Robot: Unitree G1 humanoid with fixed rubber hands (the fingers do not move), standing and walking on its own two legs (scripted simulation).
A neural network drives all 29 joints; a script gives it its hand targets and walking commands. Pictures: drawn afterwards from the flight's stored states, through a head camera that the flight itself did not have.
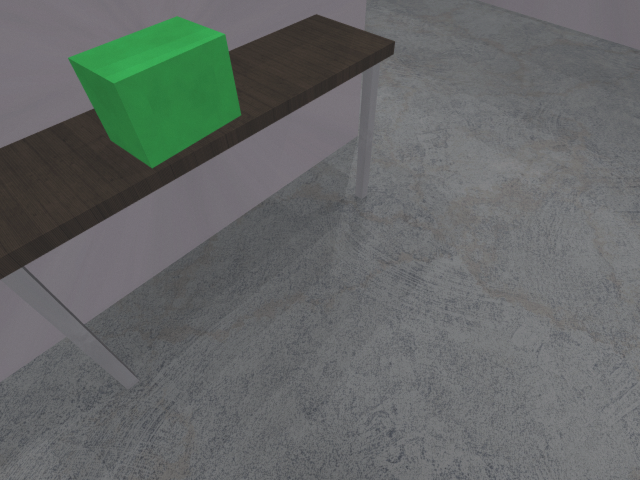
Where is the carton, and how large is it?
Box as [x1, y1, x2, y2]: [68, 16, 240, 167]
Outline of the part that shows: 177,16 68,58 110,139 151,167 160,163 240,115 225,35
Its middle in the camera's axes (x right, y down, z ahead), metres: -0.36 -0.33 +0.89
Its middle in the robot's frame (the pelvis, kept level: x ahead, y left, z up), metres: +0.89 +0.40 +0.03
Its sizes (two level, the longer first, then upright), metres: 0.271 0.171 0.200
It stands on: a table, 0.69 m high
